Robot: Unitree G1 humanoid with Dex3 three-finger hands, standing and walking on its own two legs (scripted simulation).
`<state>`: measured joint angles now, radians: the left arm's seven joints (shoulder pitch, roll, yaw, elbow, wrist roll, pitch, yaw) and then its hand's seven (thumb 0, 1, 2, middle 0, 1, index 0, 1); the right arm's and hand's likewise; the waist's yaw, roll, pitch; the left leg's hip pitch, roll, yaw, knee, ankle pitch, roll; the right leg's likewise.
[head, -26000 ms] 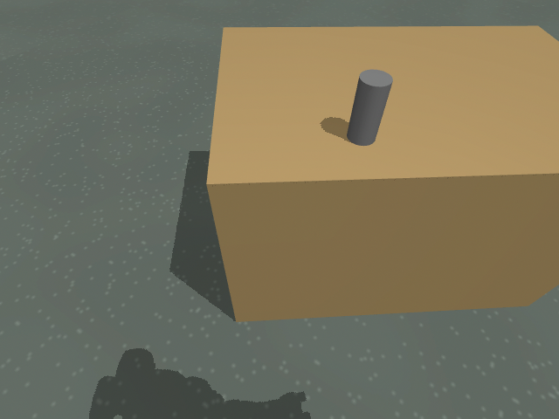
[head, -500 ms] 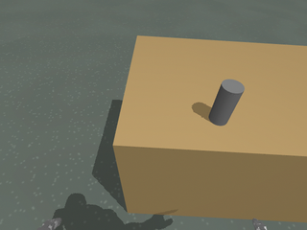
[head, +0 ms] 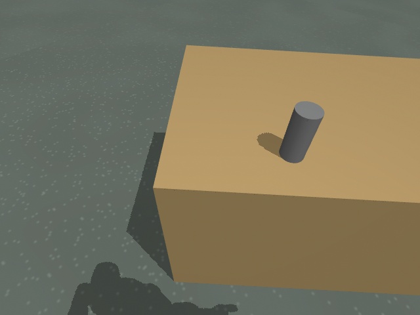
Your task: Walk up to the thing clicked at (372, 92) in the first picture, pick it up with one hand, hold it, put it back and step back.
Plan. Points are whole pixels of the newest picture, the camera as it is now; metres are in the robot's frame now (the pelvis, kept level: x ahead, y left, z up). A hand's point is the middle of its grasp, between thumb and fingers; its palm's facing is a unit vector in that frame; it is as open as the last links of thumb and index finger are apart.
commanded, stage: home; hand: right
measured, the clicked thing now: (299, 133) +0.51 -0.21 +0.05
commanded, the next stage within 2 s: stand in 0.96 s
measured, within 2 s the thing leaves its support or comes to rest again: neither
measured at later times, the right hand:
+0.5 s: hand out of the picture +0.09 -0.25 -0.15, palm faces -0.05 +0.93 -0.35, open 17.4 cm
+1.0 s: hand out of the picture +0.09 -0.25 -0.15, palm faces -0.04 +0.94 -0.35, open 17.4 cm
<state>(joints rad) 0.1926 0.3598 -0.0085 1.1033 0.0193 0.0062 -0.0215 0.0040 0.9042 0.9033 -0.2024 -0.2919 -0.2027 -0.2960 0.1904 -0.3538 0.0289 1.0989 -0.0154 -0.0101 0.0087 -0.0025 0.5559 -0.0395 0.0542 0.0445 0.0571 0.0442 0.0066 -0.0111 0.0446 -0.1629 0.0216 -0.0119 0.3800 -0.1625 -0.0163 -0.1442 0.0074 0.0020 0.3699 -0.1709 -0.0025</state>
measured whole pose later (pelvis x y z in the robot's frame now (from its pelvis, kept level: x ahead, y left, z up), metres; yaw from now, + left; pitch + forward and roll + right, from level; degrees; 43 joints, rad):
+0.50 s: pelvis +0.02 +0.00 +0.00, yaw +0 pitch -3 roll +0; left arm 0.12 0.35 -0.01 1.13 0.01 0.00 -0.01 0.00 0.90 0.90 -0.20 -0.29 -0.20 -0.30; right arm 0.12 -0.35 0.03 1.11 0.00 -0.01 0.00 0.00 0.54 -0.05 0.06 0.05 0.06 0.05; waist 0.01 0.00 0.05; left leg -0.13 0.02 -0.01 0.34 -0.17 -0.02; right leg -0.11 0.01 0.00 0.33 -0.17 0.00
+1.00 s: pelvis +0.02 +0.00 +0.00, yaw +0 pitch -2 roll +0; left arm 0.12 0.36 0.00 1.14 0.01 0.00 -0.01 0.00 0.90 0.90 -0.20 -0.29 -0.20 -0.30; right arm 0.13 -0.35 0.02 1.13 -0.01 -0.01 0.00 0.00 0.52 -0.06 0.06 0.05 0.06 0.05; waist 0.00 0.00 0.05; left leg -0.11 0.02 -0.01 0.31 -0.16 -0.02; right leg -0.10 0.00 0.00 0.31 -0.17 0.00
